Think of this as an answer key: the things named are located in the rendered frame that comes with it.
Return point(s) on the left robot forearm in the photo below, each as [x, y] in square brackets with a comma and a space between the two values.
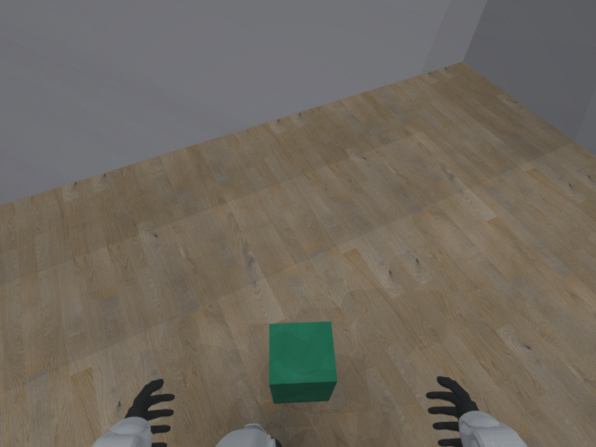
[129, 432]

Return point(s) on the robot left thigh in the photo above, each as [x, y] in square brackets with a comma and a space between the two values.
[247, 437]

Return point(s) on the right robot hand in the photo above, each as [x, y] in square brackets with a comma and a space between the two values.
[463, 404]

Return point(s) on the carton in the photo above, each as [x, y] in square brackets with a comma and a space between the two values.
[301, 362]

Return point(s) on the right robot forearm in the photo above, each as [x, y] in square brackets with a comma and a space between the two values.
[479, 429]

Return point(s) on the left robot shin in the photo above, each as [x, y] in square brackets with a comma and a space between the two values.
[255, 426]

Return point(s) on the left robot hand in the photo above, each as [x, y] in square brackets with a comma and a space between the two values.
[144, 401]

